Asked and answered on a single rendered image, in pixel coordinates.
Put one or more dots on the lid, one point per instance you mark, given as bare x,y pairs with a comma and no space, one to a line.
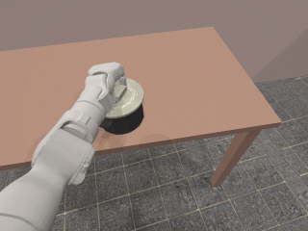
130,101

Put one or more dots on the knob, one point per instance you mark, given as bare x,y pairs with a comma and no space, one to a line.
119,91

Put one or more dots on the table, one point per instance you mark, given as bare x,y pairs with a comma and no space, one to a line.
193,89

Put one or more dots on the left robot upper arm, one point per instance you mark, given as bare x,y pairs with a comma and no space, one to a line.
32,202

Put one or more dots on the left robot hand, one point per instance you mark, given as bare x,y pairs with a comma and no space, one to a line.
118,72

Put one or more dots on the left robot forearm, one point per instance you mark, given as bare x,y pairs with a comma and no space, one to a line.
88,112

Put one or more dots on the pot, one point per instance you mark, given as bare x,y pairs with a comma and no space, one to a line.
123,125

